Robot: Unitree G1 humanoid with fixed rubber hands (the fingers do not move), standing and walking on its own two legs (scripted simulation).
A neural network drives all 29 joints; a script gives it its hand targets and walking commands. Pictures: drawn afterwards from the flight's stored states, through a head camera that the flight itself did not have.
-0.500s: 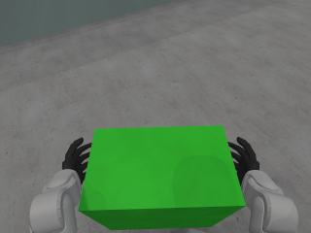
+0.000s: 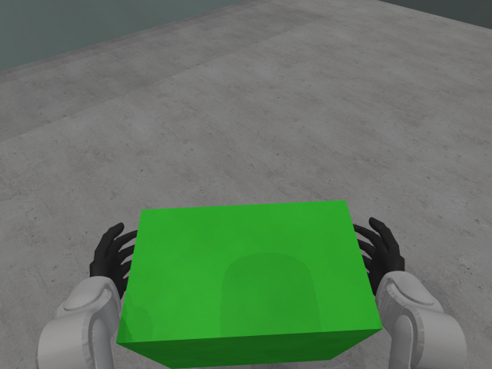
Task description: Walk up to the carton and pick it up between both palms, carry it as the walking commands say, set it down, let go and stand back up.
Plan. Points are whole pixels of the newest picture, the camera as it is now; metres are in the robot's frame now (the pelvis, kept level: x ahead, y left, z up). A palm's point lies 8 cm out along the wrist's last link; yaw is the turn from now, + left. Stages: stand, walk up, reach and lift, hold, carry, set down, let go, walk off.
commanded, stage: carry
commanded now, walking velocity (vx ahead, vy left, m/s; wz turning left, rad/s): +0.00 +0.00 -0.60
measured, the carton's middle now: (248, 294) +0.24 +0.01 +0.00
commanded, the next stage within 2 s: none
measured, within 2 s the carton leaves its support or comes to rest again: neither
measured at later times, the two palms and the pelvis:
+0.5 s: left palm (268, 305) +0.20 -0.02 +0.06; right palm out of the picture +0.11 -0.39 +0.09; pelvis -0.07 -0.15 +0.00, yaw -14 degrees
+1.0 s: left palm (448, 329) +0.16 -0.24 +0.08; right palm out of the picture -0.03 -0.57 +0.06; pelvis -0.13 -0.29 -0.01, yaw -28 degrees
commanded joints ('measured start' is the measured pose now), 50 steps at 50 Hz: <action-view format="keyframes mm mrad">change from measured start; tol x32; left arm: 1 -413 -694 -838 -164 -296 36 -32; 50 -352 -751 -775 -125 -267 -28 -55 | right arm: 1 -356 626 814 -164 274 31 31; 50 -443 726 908 -153 358 10 60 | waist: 1 -3 196 -158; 6 1 -333 -272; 21 2 -268 -322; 24 -10 376 -351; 30 33 94 48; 50 17 -276 -254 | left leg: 1 259 207 -43 14 515 39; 3 171 177 13 204 565 -18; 6 -368 -8 -156 648 -463 -104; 15 -218 -149 -201 517 -199 -35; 23 625 -39 -127 -329 -52 75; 27 83 345 -269 -326 -37 157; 38 278 144 -41 132 745 24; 41 -294 -34 -83 494 -364 -79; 50 -251 -117 -227 435 -182 -7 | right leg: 1 2 -9 -99 -354 -92 -54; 6 508 -323 431 -503 967 -244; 11 256 -166 321 -741 -68 -203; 21 245 13 210 -934 316 78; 27 -206 -35 87 293 -71 -44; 37 26 55 -163 -427 -50 -48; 41 630 -308 303 -496 1092 -214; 50 378 -201 232 -731 163 -226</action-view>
